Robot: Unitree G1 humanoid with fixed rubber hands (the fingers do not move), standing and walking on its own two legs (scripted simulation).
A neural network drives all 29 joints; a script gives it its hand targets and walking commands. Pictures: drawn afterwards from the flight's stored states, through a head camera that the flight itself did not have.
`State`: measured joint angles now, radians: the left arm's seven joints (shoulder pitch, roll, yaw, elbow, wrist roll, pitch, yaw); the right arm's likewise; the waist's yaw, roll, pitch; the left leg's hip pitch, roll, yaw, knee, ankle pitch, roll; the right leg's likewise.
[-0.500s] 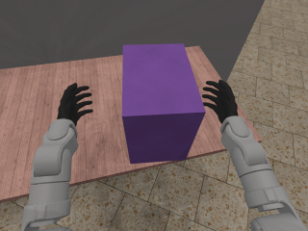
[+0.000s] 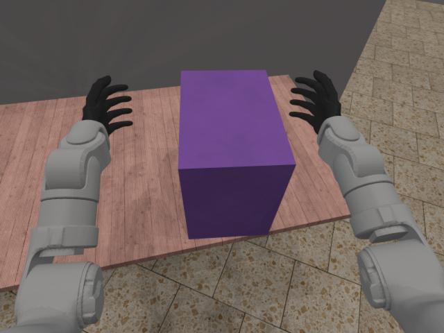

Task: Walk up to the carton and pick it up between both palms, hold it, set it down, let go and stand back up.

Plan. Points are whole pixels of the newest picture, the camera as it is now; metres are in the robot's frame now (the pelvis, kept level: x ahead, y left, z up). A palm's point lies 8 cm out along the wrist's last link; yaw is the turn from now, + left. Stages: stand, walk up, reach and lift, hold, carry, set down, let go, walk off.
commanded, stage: reach and lift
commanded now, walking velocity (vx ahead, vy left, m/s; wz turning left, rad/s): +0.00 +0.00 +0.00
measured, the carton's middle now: (226, 156) +0.47 +0.00 +0.01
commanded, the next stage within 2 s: none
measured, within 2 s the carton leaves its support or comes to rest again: neither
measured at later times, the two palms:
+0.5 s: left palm (106, 128) +0.42 +0.22 +0.14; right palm (310, 120) +0.44 -0.15 +0.14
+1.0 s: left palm (130, 168) +0.41 +0.19 +0.04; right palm (297, 155) +0.43 -0.14 +0.06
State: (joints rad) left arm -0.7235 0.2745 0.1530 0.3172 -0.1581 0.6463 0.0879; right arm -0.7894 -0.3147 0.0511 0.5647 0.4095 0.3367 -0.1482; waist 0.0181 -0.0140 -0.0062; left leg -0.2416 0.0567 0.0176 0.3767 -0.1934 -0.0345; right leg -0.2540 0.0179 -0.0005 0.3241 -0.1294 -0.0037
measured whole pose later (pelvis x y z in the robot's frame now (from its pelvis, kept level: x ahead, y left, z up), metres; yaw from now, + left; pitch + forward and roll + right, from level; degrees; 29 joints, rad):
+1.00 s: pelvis +0.00 +0.00 -0.01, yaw +1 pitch +15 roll -1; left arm -0.83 0.14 0.13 1.22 -0.08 -0.22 0.09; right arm -0.83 -0.17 -0.02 1.15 0.20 -0.19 -0.13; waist 0.03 0.01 -0.16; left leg -0.54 0.05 -0.01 0.50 -0.22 -0.04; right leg -0.54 0.02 -0.02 0.43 -0.16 0.00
